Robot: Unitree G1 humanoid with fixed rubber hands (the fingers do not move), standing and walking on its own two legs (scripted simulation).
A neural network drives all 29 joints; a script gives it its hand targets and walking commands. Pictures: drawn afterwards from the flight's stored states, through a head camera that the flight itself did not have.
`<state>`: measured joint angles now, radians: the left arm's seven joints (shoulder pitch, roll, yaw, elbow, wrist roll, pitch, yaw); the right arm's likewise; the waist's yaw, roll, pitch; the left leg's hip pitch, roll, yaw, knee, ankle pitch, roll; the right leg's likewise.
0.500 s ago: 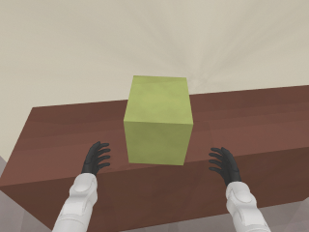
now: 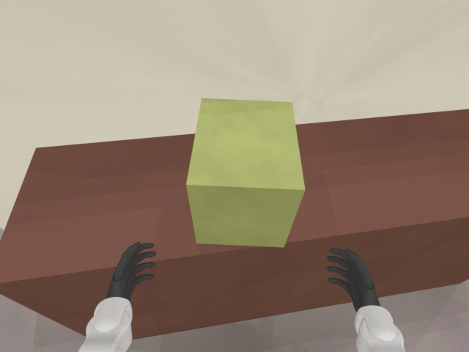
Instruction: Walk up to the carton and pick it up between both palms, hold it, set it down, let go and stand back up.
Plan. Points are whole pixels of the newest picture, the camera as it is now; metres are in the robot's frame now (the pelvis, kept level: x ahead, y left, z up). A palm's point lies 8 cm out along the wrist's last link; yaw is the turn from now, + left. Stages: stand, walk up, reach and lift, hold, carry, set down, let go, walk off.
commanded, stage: set down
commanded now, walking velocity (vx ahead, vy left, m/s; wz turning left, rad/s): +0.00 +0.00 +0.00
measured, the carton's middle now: (243, 173) +0.45 +0.01 +0.01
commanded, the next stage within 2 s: let go in 0.28 s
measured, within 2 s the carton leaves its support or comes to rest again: neither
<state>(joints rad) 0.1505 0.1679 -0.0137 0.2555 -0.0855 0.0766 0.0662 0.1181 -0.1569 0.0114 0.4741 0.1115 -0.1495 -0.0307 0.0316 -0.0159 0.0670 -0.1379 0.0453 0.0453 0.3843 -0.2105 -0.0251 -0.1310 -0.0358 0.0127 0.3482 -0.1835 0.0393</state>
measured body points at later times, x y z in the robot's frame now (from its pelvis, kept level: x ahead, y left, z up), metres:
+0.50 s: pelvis +0.00 +0.00 +0.00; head +0.01 +0.01 +0.45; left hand +0.18 +0.21 -0.06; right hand +0.19 -0.20 -0.05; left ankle +0.00 +0.13 -0.75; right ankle +0.00 -0.15 -0.75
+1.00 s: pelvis -0.01 +0.00 -0.01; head +0.00 +0.01 +0.44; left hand +0.14 +0.24 -0.11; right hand +0.13 -0.24 -0.11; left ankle +0.00 +0.13 -0.75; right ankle +0.00 -0.15 -0.75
